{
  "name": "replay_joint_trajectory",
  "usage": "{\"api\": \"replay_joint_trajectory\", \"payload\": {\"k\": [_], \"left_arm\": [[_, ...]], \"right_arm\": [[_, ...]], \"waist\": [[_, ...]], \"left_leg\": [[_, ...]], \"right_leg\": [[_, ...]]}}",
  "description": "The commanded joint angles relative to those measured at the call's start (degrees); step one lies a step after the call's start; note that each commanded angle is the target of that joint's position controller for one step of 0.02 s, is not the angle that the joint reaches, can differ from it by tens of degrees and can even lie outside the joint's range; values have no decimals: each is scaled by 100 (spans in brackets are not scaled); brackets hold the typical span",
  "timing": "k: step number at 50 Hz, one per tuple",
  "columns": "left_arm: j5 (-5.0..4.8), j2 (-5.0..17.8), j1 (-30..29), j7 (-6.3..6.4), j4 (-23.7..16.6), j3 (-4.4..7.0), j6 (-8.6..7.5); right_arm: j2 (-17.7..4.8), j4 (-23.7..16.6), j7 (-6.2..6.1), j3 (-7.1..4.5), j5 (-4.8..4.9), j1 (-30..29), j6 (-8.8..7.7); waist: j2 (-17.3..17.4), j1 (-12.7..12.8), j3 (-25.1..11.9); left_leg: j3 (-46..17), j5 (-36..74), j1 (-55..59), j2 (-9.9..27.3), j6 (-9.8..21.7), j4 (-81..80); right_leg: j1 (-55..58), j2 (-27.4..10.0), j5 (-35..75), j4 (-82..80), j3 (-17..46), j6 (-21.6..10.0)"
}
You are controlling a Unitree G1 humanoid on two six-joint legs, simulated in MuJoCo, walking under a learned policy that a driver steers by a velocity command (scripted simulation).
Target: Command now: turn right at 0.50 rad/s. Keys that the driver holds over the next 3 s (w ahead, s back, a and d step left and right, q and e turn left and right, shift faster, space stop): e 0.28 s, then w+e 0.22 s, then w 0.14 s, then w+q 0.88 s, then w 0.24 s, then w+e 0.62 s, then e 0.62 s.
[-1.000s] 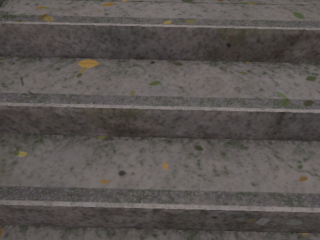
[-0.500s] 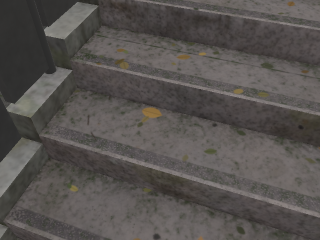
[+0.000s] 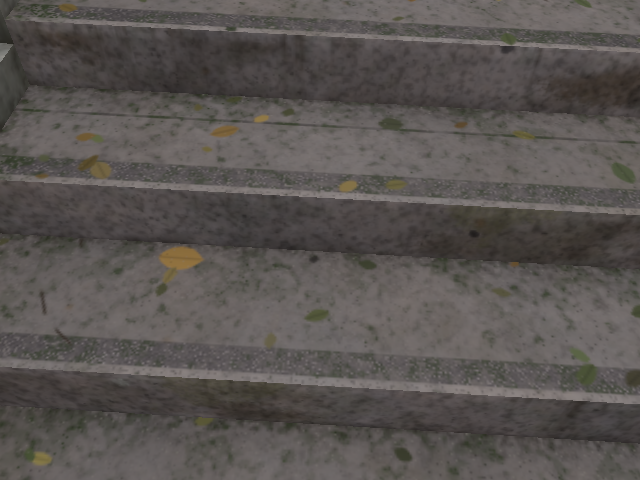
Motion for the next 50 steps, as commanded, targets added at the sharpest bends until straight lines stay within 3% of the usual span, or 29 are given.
{"api": "replay_joint_trajectory", "payload": {"k": [1,3,6,8,9,10,11,12,14,15,19,23,28,34,36,37,38,39,40,41,42,43,44,45,46,47,48,49,50], "left_arm": [[63,19,-135,-113,-412,-102,-32],[60,-1,-78,-294,-579,-194,-17],[-102,130,277,-400,-685,-191,-106],[-185,355,429,-351,-698,-21,-248],[-104,500,478,-267,-697,94,-325],[-42,1163,742,-86,-708,298,-387],[-132,1583,1078,-63,-818,425,-474],[85,1393,1202,-68,-578,447,-538],[16,894,419,-113,-781,308,-418],[-36,522,246,-106,-785,164,-331],[29,366,743,-5,-719,54,-193],[68,428,1095,-50,-681,8,-257],[29,285,2043,-130,-212,-107,-291],[284,-14,3236,-29,975,-281,-250],[451,-4,2978,-51,1210,-330,-271],[-154,421,2479,124,1106,-40,-304],[-313,506,1828,270,904,-37,-288],[143,703,845,-121,532,-147,-301],[140,1098,469,-280,265,-9,-343],[183,1497,-273,-371,-33,68,-403],[36,1618,-519,-423,-213,119,-467],[91,1100,510,-469,147,44,-509],[356,-188,2262,-562,326,-133,-380],[349,-405,2620,-659,305,-92,-330],[117,-328,1489,-562,181,-12,-315],[30,-135,765,-367,109,-14,-345],[46,-114,830,-236,246,-91,-250],[95,-168,767,-167,242,-209,-193],[101,-194,818,-160,187,-285,-137]], "right_arm": [[-844,-542,-13,-179,43,-309,-199],[-1174,-648,-20,-286,9,-795,-234],[-1309,-557,0,-413,-104,-794,-286],[-1111,-321,47,-378,-47,-545,-268],[-731,-184,57,-277,-37,-211,-256],[-145,-442,19,-144,-1,57,-236],[-392,-990,-93,-119,117,-377,-304],[-569,-963,-43,-151,202,-1076,-185],[-994,-769,-100,-332,133,-852,-61],[-1001,-672,-104,-347,-25,-568,-97],[-647,-410,102,-184,-156,-167,-39],[-722,-261,195,-93,-139,-147,-11],[-613,-215,195,140,-151,-483,-117],[-74,-625,245,526,-169,-1521,-177],[-64,-929,257,568,-110,-1914,-111],[263,-1726,154,522,74,-2651,84],[106,-1756,191,556,62,-2042,231],[-284,-1478,489,570,-37,-2312,285],[-162,-1070,706,530,60,-1329,325],[-538,-566,814,360,157,-153,282],[-976,-272,856,146,213,535,181],[-1315,115,796,-35,148,1092,77],[-1860,562,655,-169,-68,2314,116],[-2206,748,570,-267,-58,3417,128],[-1935,923,525,-194,39,3371,-41],[-1554,788,546,-85,140,2315,-143],[-1078,793,551,12,207,1378,-156],[-689,879,552,102,159,682,-109],[-317,884,502,192,51,59,-73]], "waist": [[691,133,-300],[781,297,-396],[726,304,-251],[626,276,-221],[294,211,-319],[-980,-52,-648],[-1439,426,-962],[-887,763,-636],[-441,453,-330],[52,206,-144],[-228,300,7],[-414,518,-97],[-404,983,132],[-669,1275,524],[-220,938,485],[-591,785,1372],[-591,308,1231],[114,-152,140],[-535,-423,296],[-518,-928,141],[-428,-1145,-275],[2,-912,-628],[1413,-163,-2136],[2231,-442,-2034],[2215,-594,-128],[2184,-291,653],[1494,227,282],[624,675,267],[300,1003,222]], "left_leg": [[-1148,770,1281,1544,1253,-989],[-654,1621,717,1381,1070,-742],[-829,1335,1075,1872,1081,-402],[-648,229,894,1759,717,66],[-327,-383,686,1408,277,666],[410,-1617,-289,495,-491,2056],[-277,-2973,-1980,-445,-979,2984],[-1106,-2618,-2715,-376,-932,4384],[-1546,-1775,-2857,-156,-699,6335],[-1639,-1274,-2848,-8,-534,6084],[-1495,-543,-3573,-73,-638,6158],[-1179,-553,-3579,-192,-778,7064],[-1291,-1094,-5213,-21,-585,7989],[-1588,-2470,-7896,127,176,9895],[-1392,-1957,-7322,463,447,8684],[-813,-2584,-6183,392,85,8327],[-919,-2088,-3953,662,178,7031],[-1013,-2386,-2161,483,239,5907],[-580,-1527,-684,93,-19,6695],[-441,-531,-367,-166,-82,6442],[-224,-778,-175,-528,-76,4931],[-560,-871,328,-863,138,3177],[-3707,1407,2662,-126,1391,2335],[-7509,-1376,3254,1010,1299,-214],[-7509,-4309,2008,879,484,-752],[-6754,-4823,715,746,570,-400],[-6005,-3940,-119,568,811,95],[-5479,-3688,-1154,478,820,303],[-5375,-3617,-1771,456,799,132]], "right_leg": [[-309,-403,-255,-922,-492,141],[1015,-517,-721,-2028,-746,-88],[1481,-522,204,-3511,-669,-442],[2361,-120,944,-4884,-957,-872],[2922,-94,1651,-5376,-715,-1227],[3919,-1200,4666,-5418,892,-2366],[5022,-2168,4197,-5907,2814,-3382],[4882,-2039,3072,-5879,2621,-2930],[3695,-1555,2192,-5698,1814,-2255],[3173,-1423,1352,-5877,1665,-2152],[3158,-1253,-1576,-6340,2393,-2216],[2772,-947,-1304,-6099,2169,-2282],[3951,-1268,-985,-5782,2710,-2483],[5216,-1834,-192,-5653,2854,-2319],[4450,-1676,-466,-6007,2239,-1847],[2941,-1309,-920,-7252,1870,-1734],[1632,-1291,-511,-8067,1481,-1597],[416,-1553,-1148,-7760,1274,-1314],[-248,-1562,-27,-8137,714,-1379],[343,-1596,2192,-7743,281,-1375],[1615,-1413,4077,-6848,-100,-1357],[2472,-977,5179,-4993,-508,-1286],[1264,-71,2897,-2442,195,-999],[-489,1145,633,-391,1524,-976],[-1934,1006,1345,1577,1862,-1142],[-2382,623,1795,2273,1572,-1167],[-1951,349,2296,2595,1338,-1192],[-1620,103,2440,2916,1073,-1271],[-1402,6,2280,3302,999,-1308]]}}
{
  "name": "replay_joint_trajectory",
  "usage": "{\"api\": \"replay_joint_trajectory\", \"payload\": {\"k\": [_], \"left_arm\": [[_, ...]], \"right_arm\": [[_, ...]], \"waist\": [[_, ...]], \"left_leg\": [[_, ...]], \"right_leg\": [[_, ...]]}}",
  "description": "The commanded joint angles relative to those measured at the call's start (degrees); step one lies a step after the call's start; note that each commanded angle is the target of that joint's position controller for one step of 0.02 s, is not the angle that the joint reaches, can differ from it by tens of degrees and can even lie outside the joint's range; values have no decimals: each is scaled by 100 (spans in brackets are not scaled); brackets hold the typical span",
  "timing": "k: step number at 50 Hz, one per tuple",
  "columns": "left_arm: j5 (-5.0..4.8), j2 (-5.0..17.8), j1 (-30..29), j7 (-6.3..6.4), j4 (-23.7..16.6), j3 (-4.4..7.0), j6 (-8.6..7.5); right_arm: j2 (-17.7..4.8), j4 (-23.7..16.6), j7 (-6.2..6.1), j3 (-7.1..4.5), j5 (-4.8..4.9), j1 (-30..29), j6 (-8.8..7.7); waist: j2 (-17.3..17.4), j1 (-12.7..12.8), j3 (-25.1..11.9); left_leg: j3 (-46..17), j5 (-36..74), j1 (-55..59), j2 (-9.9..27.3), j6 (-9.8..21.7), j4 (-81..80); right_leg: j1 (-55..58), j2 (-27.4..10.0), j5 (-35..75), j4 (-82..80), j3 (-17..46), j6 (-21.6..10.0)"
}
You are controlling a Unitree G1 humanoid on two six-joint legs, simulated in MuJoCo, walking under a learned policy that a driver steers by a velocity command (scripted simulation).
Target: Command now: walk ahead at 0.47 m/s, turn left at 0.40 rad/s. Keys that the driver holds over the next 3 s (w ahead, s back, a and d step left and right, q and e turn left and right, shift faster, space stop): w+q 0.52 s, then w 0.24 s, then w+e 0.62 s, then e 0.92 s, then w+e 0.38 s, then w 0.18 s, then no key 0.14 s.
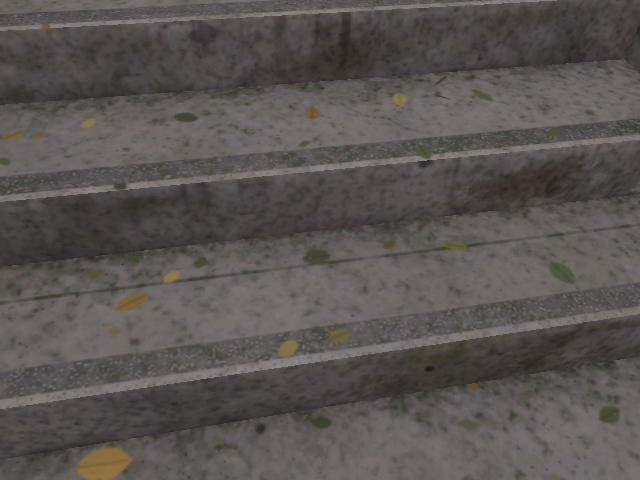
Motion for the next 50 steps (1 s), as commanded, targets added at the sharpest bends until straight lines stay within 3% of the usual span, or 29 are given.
{"api": "replay_joint_trajectory", "payload": {"k": [1,4,6,10,13,16,17,19,20,21,22,23,24,25,27,29,31,33,35,38,40,41,42,43,44,46,48,49,50], "left_arm": [[-24,-391,484,98,-153,-301,131],[-104,-222,-165,56,-275,-390,232],[24,-240,-221,10,-143,-401,211],[52,-549,-1399,96,-545,-636,100],[23,-614,-2302,189,-1057,-713,92],[193,-899,-3545,139,-1597,-759,381],[201,-995,-3200,61,-1542,-766,412],[-25,-682,-2857,-68,-1722,-645,548],[-67,-305,-2422,-62,-1636,-501,522],[-153,-26,-1422,44,-1461,-331,447],[-52,83,285,140,-943,-242,355],[9,216,1459,190,-474,-215,321],[164,267,1903,302,-441,-253,359],[74,352,1320,346,-318,-192,201],[-97,-807,604,238,114,-399,175],[-127,-1496,169,201,512,-591,186],[80,-1450,253,208,830,-525,112],[250,-1256,-18,108,841,-444,84],[428,-1098,523,109,960,-457,47],[660,-1086,1815,114,1552,-546,98],[620,-1054,2246,-14,1752,-586,69],[-433,-505,2230,430,1615,-369,-198],[-635,-534,2183,642,1559,-370,-271],[215,-1098,2591,-85,1816,-632,-55],[152,-774,2394,-317,1589,-527,-144],[-22,60,2307,-352,1471,-321,-299],[0,440,2290,-325,1484,-144,-287],[196,-164,2603,-316,1446,-178,-322],[161,-454,2753,-382,1284,-267,-310]], "right_arm": [[-49,4,-117,-17,-17,-993,-71],[-345,369,-23,-110,-192,-323,-161],[-190,485,16,-57,-283,222,-268],[234,1373,14,133,-474,2311,-173],[132,1338,102,196,-640,2279,-210],[123,961,246,237,-231,1702,-229],[106,698,267,232,-105,1265,-289],[-630,630,267,13,-13,1129,-394],[-907,590,245,-142,83,1084,-429],[-1068,563,277,-303,-31,898,-445],[-312,574,263,-219,-273,1222,-443],[501,594,354,-48,-455,1700,-391],[-70,743,421,-311,-61,595,-251],[-130,614,386,-409,89,52,-244],[78,641,134,-411,-90,-101,-197],[599,298,114,-237,-79,-528,-30],[913,27,127,-25,-19,-770,87],[694,-282,154,27,76,-1294,140],[537,-459,188,65,108,-1692,146],[525,-841,57,231,70,-2510,170],[244,-1289,-51,236,44,-3258,264],[827,-1929,-267,318,20,-3643,166],[661,-1904,-230,384,59,-3473,183],[598,-2017,33,496,-76,-5014,602],[668,-1865,173,407,-194,-4494,678],[425,-1461,314,322,-147,-3387,623],[112,-1182,123,177,-114,-2475,467],[14,-739,5,155,-136,-1370,438],[-322,-482,-105,81,-158,-8,469]], "waist": [[346,916,384],[383,535,304],[599,383,313],[915,-442,595],[639,-501,746],[895,-575,1046],[1041,-330,1109],[1316,210,479],[1354,380,334],[1404,750,-139],[260,916,-1934],[-1496,961,-2858],[-1438,1561,-1218],[-828,1223,80],[620,539,19],[462,41,118],[280,-168,263],[389,-212,379],[-226,-61,245],[137,271,559],[339,416,321],[273,86,1605],[440,95,1448],[-88,551,14],[-666,207,387],[-869,-274,-142],[-1156,-501,-538],[-277,-571,-1650],[782,-926,-2493]], "left_leg": [[-4079,-1374,431,1005,668,-4252],[-2662,287,1020,764,447,-4224],[-2256,778,1213,567,525,-4231],[-3033,737,3572,1018,1148,-4031],[-2921,913,3448,954,1093,-4558],[-3057,1658,1745,1347,1553,-5925],[-2727,2831,1467,1488,1463,-6005],[-2402,8509,1691,1585,1399,-5560],[-2256,9870,2895,1657,1243,-5096],[-2036,10878,3432,1554,943,-4127],[-1926,9569,2698,1092,598,-1990],[-1952,3768,141,-69,347,-391],[-2060,2506,-1153,-243,224,2535],[-1758,3092,-1812,127,369,3657],[-1432,3086,-1645,325,836,4472],[-1462,2721,-1945,450,1243,4968],[-1264,2502,-2725,521,1443,5194],[-847,2254,-2695,658,1378,4296],[-389,2211,-2968,663,1289,5302],[-798,1819,-4960,672,1478,5306],[-500,2185,-4855,976,1309,3602],[392,800,-3811,1114,411,3741],[583,1111,-2181,1392,241,2320],[444,829,-1742,1099,728,1719],[790,723,-1230,899,743,1644],[1027,343,-324,351,622,708],[757,933,1049,115,729,-698],[-528,3446,3672,824,1243,-510],[-2896,3004,5434,1827,1703,-2333]], "right_leg": [[-2028,-344,353,1767,49,-182],[-2672,-502,203,1554,-514,1],[-2758,-618,204,1773,-993,83],[-5244,-480,-1400,3306,-1046,-245],[-4840,-699,-975,1454,-1530,-70],[-2801,-869,-1499,-406,-2345,313],[-1767,-795,-1831,-857,-2516,348],[373,-125,-1883,-1783,-2859,499],[334,142,-2185,-2887,-2807,454],[1231,122,-1794,-3640,-2339,282],[3904,-705,334,-3846,-894,-484],[6048,-2240,-1522,-5789,2627,-1855],[4614,-2564,-4018,-7014,4226,-1591],[3240,-2447,-4913,-7128,3525,-1189],[2179,-2544,-3033,-6903,1824,-1116],[1749,-2198,-1702,-7099,661,-838],[1916,-1800,-1134,-7347,-622,-559],[1527,-1494,-1434,-7877,-1579,-455],[1735,-1471,-993,-8136,-1642,-572],[3542,-1806,-1003,-8212,-1347,-597],[4023,-1860,-1114,-8505,-1302,-568],[2755,-1862,-1736,-9324,-1307,-310],[2130,-1751,-1423,-10003,-1498,-387],[2277,-1878,-579,-9731,-1601,-677],[2354,-1857,1575,-9380,-1821,-771],[3559,-1990,5238,-8492,-2021,-891],[4292,-2093,7388,-7352,-1955,-590],[2420,-1761,6043,-5725,-1585,-200],[762,-1028,2266,-4376,-1107,-73]]}}
Over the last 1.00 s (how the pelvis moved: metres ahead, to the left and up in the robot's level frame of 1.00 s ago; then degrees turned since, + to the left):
0.28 0.04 0.06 -16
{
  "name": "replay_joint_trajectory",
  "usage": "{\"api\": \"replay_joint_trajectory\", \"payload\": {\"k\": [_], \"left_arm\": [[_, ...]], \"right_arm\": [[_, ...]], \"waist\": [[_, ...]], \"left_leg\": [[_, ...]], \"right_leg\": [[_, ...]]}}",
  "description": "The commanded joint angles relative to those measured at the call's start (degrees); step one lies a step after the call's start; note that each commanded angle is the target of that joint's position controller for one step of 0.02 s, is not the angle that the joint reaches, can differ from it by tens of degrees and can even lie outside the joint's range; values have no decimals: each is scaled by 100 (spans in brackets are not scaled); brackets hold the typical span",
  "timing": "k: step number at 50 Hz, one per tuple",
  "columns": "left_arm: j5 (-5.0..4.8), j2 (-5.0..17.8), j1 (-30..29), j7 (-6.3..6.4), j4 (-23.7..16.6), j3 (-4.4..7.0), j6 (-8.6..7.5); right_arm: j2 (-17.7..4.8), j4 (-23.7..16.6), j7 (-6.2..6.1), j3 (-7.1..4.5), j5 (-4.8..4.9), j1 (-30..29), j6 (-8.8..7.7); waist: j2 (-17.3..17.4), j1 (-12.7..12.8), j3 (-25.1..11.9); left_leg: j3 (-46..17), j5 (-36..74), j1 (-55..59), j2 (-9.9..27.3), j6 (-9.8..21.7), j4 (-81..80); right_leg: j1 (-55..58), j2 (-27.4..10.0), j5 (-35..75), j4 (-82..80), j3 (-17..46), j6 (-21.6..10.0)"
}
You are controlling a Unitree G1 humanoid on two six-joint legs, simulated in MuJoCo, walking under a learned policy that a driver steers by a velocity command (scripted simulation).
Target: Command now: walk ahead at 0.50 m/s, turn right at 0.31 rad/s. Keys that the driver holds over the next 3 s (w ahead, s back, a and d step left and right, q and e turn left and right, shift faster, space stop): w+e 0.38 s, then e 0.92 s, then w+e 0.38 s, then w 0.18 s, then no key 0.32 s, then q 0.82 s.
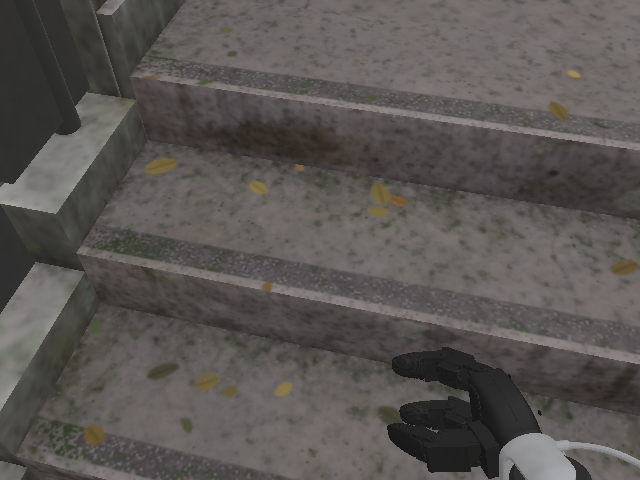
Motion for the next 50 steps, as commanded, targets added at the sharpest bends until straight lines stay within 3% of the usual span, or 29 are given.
{"api": "replay_joint_trajectory", "payload": {"k": [1,2,3,5,6,8,11,13,16,18,19,20,21,23,24,25,26,27,28,29,31,32,33,36,37,40,42,45,50], "left_arm": [[-230,542,36,-171,-310,235,30],[-321,558,-209,-100,-259,369,60],[-282,483,-445,1,-263,406,-9],[-304,288,-1271,185,-675,334,24],[-310,88,-1547,183,-795,264,106],[-323,45,-1560,138,-790,195,231],[-417,-8,-2038,-31,-1004,59,342],[-412,120,-2973,77,-1592,-99,381],[-390,600,-3716,127,-2081,-117,399],[-319,725,-4491,121,-2398,-97,592],[-320,626,-5229,125,-2702,-128,756],[-291,568,-5155,94,-2818,-78,795],[-415,404,-4863,7,-2870,-110,860],[-465,756,-3632,67,-2560,50,727],[-434,908,-3031,199,-2437,155,624],[-424,1226,-2117,387,-2200,252,554],[-141,1458,-1151,537,-2123,319,588],[138,1934,-540,491,-1889,498,677],[89,2392,-805,576,-1660,753,526],[-49,2092,-1485,588,-1748,691,377],[-286,1094,-2483,429,-1521,395,269],[-267,631,-2842,348,-1510,248,275],[-148,544,-2836,305,-1454,203,238],[-90,1030,-3026,442,-1955,330,-46],[-65,1297,-2763,513,-2029,390,-54],[-72,1672,-1818,589,-2067,547,67],[-64,1546,-1063,621,-1946,486,61],[-85,1035,-270,668,-1623,247,14],[-25,1639,-522,820,-2217,289,-138]], "right_arm": [[-1898,1069,-255,-738,-151,4151,-18],[-2055,1391,-296,-849,-82,3979,-249],[-1772,1551,-269,-799,26,3448,-379],[-625,1696,-182,-559,-6,2467,-372],[-127,1734,-189,-422,10,2122,-381],[-34,1818,-205,-403,-145,2231,-484],[-359,1905,-237,-475,-331,2835,-540],[-203,2377,-188,-329,-537,3475,-453],[-615,2470,-143,-283,-740,3879,-509],[-925,2267,-151,-326,-596,4072,-546],[-807,2387,-26,-274,-516,4260,-561],[-1015,2295,27,-330,-289,4149,-675],[-1646,2366,55,-443,-185,4369,-790],[-2342,2079,-49,-708,77,4032,-957],[-2440,1998,-72,-792,-7,3892,-951],[-2045,1686,-112,-819,-323,4131,-961],[-1791,1388,10,-772,-471,3919,-911],[-1514,1154,153,-897,-26,3315,-744],[-1285,1182,225,-948,183,3352,-639],[-1147,1046,125,-939,39,3184,-662],[-644,755,-24,-701,-83,2803,-653],[-571,692,-64,-633,-66,2826,-622],[-789,631,-152,-653,-56,2893,-576],[-1241,506,-265,-762,53,2501,-507],[-1271,434,-274,-763,164,2387,-514],[-1503,96,-407,-768,178,1827,-545],[-1504,-173,-574,-697,110,1274,-420],[-1186,-673,-714,-552,0,841,-289],[-1244,-1154,-707,-503,-28,680,-318]], "waist": [[1501,-1786,-2126],[1303,-1565,-947],[1449,-1164,-431],[213,-539,-441],[88,-291,-407],[291,77,-168],[977,-78,196],[564,-209,564],[58,-269,364],[816,-621,316],[871,-731,612],[820,-422,609],[1175,-138,264],[1201,292,277],[1434,404,18],[637,202,-1153],[-231,589,-2175],[-788,689,-2084],[-200,460,-1196],[-103,122,-522],[319,-691,-121],[513,-1020,-130],[611,-1147,-185],[331,-1118,-439],[39,-923,-483],[-98,-322,-416],[-47,18,-19],[-150,209,267],[-332,88,212]], "left_leg": [[-5722,1849,6209,2011,1573,-4525],[-5573,861,5041,1942,1149,-4793],[-4489,967,4294,1791,1041,-4613],[-3049,2706,4152,1787,684,-4347],[-2548,2799,3922,1655,578,-4386],[-1431,3298,3631,1373,264,-4508],[-685,3280,3682,1361,671,-5299],[-570,2866,4295,1480,635,-5506],[-9,2461,4555,1263,371,-5891],[472,2691,4305,1215,467,-6694],[354,3023,3994,1503,510,-7243],[605,5741,3751,1535,389,-6981],[728,8934,3908,1573,454,-6472],[677,10551,5657,1795,62,-5387],[689,10940,5825,1747,-81,-4729],[527,9884,4074,1409,-510,-3130],[-9,5110,2534,615,-744,-1404],[-1223,1450,1856,-495,-696,1336],[-2201,1939,1048,-447,-494,2724],[-2336,2066,633,-421,-418,3627],[-2208,2061,94,-457,47,4188],[-2060,2008,14,-253,260,3865],[-1860,2095,-63,-155,184,3450],[-1291,1882,709,209,-515,2237],[-952,1435,957,-26,-732,3075],[-1291,317,-389,-247,-1205,4454],[-1651,-95,-1860,-185,-1112,5171],[-1781,-204,-2861,-1,-780,5026],[-1486,25,-2237,-29,-1106,4939]], "right_leg": [[-3912,784,591,6092,1510,-311],[-4742,886,1181,8183,2215,-304],[-5146,877,1184,9303,2195,-390],[-5745,792,890,9779,1980,-744],[-5860,617,679,9634,1919,-913],[-6166,498,726,9432,1711,-1085],[-6923,570,-44,11379,965,-1136],[-8204,599,-331,11487,1278,-1619],[-7959,390,867,9141,996,-1583],[-7093,230,705,7798,-29,-1222],[-6506,246,-366,7188,-264,-1060],[-5344,515,-813,6718,-633,-905],[-4416,920,-641,6561,-795,-790],[-4138,1454,-658,4622,-794,-557],[-3316,1654,-339,4008,-665,-654],[-759,1232,2417,4544,773,-1290],[997,554,2309,2759,3009,-1957],[453,-342,1897,936,5061,-2326],[-327,-383,1058,579,4836,-1826],[-1273,-228,512,679,4440,-1746],[-2369,192,748,771,3456,-1575],[-2729,372,755,591,2778,-1361],[-2765,462,1515,600,2375,-1279],[-3007,767,2088,396,1421,-870],[-3237,798,2526,307,1482,-934],[-1685,106,2440,384,2548,-1371],[-569,-424,1723,569,3487,-1569],[136,-422,760,679,3634,-1308],[-573,-277,1663,969,3809,-1134]]}}
Over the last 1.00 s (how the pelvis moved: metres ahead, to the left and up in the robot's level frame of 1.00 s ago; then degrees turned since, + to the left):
0.57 0.15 0.27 19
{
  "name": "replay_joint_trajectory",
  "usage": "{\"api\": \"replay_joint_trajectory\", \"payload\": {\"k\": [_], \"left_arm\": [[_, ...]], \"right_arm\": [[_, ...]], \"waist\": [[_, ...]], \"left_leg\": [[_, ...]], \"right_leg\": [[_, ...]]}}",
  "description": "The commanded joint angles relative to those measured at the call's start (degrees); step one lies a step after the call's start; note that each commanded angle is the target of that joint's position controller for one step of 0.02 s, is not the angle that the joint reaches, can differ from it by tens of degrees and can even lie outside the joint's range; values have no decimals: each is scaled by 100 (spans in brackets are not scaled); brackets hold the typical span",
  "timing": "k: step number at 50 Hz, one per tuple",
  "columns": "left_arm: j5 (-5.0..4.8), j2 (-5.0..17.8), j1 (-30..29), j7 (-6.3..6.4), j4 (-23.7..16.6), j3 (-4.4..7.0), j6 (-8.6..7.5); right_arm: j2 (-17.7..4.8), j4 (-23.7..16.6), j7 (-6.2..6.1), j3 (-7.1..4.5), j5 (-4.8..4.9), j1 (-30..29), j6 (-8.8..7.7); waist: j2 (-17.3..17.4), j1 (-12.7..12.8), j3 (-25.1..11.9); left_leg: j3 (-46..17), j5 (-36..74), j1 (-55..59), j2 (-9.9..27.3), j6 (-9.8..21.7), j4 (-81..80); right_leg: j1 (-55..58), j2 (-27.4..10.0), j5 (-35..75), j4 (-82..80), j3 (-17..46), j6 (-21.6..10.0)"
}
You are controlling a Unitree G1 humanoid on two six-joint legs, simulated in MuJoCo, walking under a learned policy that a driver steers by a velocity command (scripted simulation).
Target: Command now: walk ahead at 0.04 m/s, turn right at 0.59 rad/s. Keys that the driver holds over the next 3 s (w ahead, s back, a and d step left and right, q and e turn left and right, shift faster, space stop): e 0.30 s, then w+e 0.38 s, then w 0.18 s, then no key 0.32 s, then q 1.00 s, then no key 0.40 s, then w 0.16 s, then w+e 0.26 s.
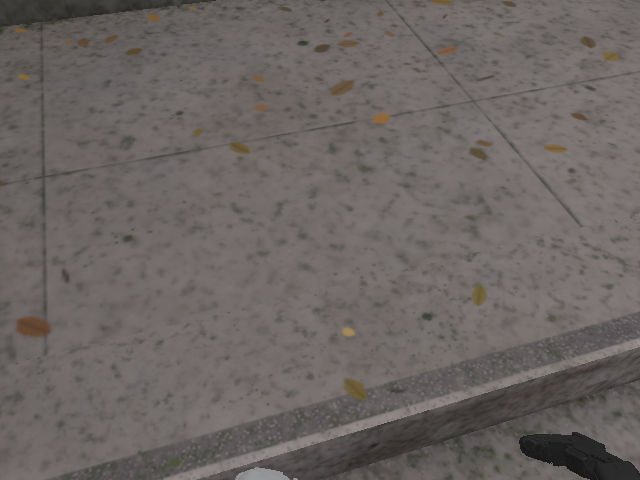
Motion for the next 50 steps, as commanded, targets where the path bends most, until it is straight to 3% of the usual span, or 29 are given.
{"api": "replay_joint_trajectory", "payload": {"k": [1,4,5,7,8,9,10,11,12,15,16,20,29,30,31,32,34,36,37,38,39,40,42,44,45,46,47,48,50], "left_arm": [[31,1156,516,136,-349,183,-107],[-88,1387,499,280,-365,246,-120],[-313,1698,-331,134,-707,339,-36],[-290,1718,-1574,4,-1097,377,-81],[-259,1300,-2123,-25,-1368,271,-163],[-217,380,-2133,-80,-1681,190,-165],[-215,232,-711,-109,-1526,188,-165],[-517,500,-356,-107,-1347,400,-91],[-588,991,-514,33,-1119,532,26],[-212,1008,-285,26,-695,385,203],[-165,608,-219,-99,-542,228,268],[-197,816,-1296,-585,-589,235,253],[44,1094,-1160,-567,-145,340,188],[-574,813,-1910,-237,-1156,316,541],[-503,705,-2069,-61,-1133,273,768],[115,726,-1172,-397,-397,178,517],[155,1005,-844,-530,-289,399,423],[-7,994,-1121,-499,-291,484,266],[-839,433,-1933,-263,-822,344,729],[-837,408,-2081,-180,-805,310,917],[-744,292,-1826,-84,-720,330,1053],[109,720,-284,-209,-13,492,507],[261,1259,738,-338,445,835,218],[312,2420,2403,-554,965,1093,32],[168,2434,2837,-694,1019,1009,23],[-75,1964,1981,-765,770,838,23],[-19,1417,1200,-808,505,590,60],[194,1153,767,-812,457,429,167],[193,819,-95,-726,248,184,301]], "right_arm": [[-262,-1046,9,-11,-8,-1113,31],[17,-1448,116,88,54,-1326,177],[33,-1399,238,100,16,-1346,176],[-228,-976,349,-109,106,-463,363],[-683,-373,368,-434,158,742,225],[-1366,-102,275,-643,-71,1586,61],[-1779,-381,393,-590,-159,1765,-33],[-1819,-513,514,-569,-176,1234,-242],[-1362,-477,591,-461,14,506,-309],[-35,-511,326,-118,239,-953,-394],[49,-323,189,-121,173,-865,-350],[-21,390,-81,-139,-55,944,-416],[-51,1012,155,40,-173,1002,-473],[-756,884,-36,-359,411,1004,-388],[-786,1027,-155,-433,360,986,-320],[-3,1032,52,-80,-312,1122,-548],[44,913,82,-66,-178,1042,-734],[-298,1075,170,-85,-241,1091,-740],[-1149,1248,-31,-625,550,1001,-303],[-1021,1201,-111,-604,582,1184,-94],[-881,1227,-169,-599,520,1087,52],[-387,979,224,-169,-621,920,-182],[-335,1063,498,-76,-468,512,-138],[535,1171,732,48,86,1472,-269],[413,1086,724,-4,269,1240,-321],[-214,985,651,-215,300,880,-402],[-583,848,498,-285,252,488,-487],[-700,741,433,-326,187,284,-521],[-668,629,512,-348,24,497,-378]], "waist": [[-411,15,-21],[-314,-191,-40],[-185,-602,25],[-733,-1250,-74],[-361,-1667,-920],[1337,-1671,-1396],[3056,-1198,-2097],[2700,-719,-891],[2744,-568,-735],[546,52,-284],[682,38,-317],[593,-982,59],[467,-640,240],[452,-511,208],[486,-602,9],[719,-831,172],[761,-768,411],[834,-829,581],[889,-724,188],[460,-961,230],[570,-941,429],[107,-514,827],[-465,105,774],[-1312,-78,73],[-1541,-26,-287],[-1943,-142,106],[-1293,-362,384],[-465,-577,645],[188,-1075,792]], "left_leg": [[-156,-205,-1303,198,-107,-289],[-464,-781,-784,478,99,-2158],[550,-2023,956,337,175,-3888],[301,-269,3742,315,210,-5133],[509,31,5210,-303,408,-5427],[-2270,1296,6544,692,1753,-7147],[-6162,1737,6581,2299,2834,-9206],[-5861,1782,5994,2373,2221,-9490],[-4389,1226,5278,2097,2117,-8900],[-2184,-1158,2584,1615,1467,-8324],[-1664,-1425,2591,1416,1285,-8526],[-1088,-1851,3942,1583,1333,-8830],[-104,-1888,4147,2139,1469,-9394],[-287,-1015,4660,2489,1268,-9414],[-187,-982,4776,2602,1163,-9339],[297,-2218,4365,2122,1152,-9418],[1100,-2272,3712,2050,842,-9236],[1030,-2176,3652,2287,755,-8879],[861,-1220,4166,2581,687,-8394],[1029,-1072,4203,2577,665,-8048],[1083,-1211,4133,2613,655,-7649],[892,-2189,3911,2433,536,-6813],[1411,-1857,3041,1639,755,-4732],[1150,-1217,524,218,500,-442],[274,-855,-559,-286,314,1101],[-179,-470,-1625,-65,270,2004],[-505,-59,-2116,31,366,2093],[-578,354,-2145,21,515,1873],[-510,750,-1514,1,592,1467]], "right_leg": [[1187,-1531,1924,-418,2088,-1310],[934,-1711,1151,-787,2480,-882],[-474,-1481,614,-1483,1882,-903],[-2232,-1326,-527,-2047,1857,-542],[-2092,-949,612,-1470,1421,-687],[-3202,341,-42,1041,429,60],[-3646,910,-1102,3408,1356,627],[-4286,880,-584,4951,1522,757],[-4340,657,-279,5684,980,772],[-2891,-223,754,6846,-612,720],[-2718,-260,1179,6815,-791,567],[-3462,-539,1579,5845,-837,110],[-3200,-771,1596,5315,-735,-319],[-3469,-1013,2068,4643,-812,6],[-3268,-1108,1816,4611,-860,94],[-2987,-1085,1585,4759,-1067,-210],[-1606,-1112,1254,3228,-1594,-181],[-817,-1151,1241,2339,-1578,-138],[-864,-1204,633,1431,-1664,-162],[-556,-1136,423,800,-1764,-189],[-327,-1124,519,163,-1971,-202],[525,-1252,3435,-569,-1821,-401],[2075,-716,2389,-1667,-2012,-599],[3722,-1971,8466,33,-377,-1474],[4216,-2482,8765,-27,521,-1748],[3558,-3007,5620,-392,1334,-2393],[3124,-3208,4018,-629,1661,-2437],[2682,-3245,3745,-863,1523,-2344],[1648,-3338,4055,-1400,1173,-2332]]}}
Over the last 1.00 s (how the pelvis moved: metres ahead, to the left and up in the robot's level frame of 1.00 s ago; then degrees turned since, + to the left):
0.44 -0.01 0.28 -32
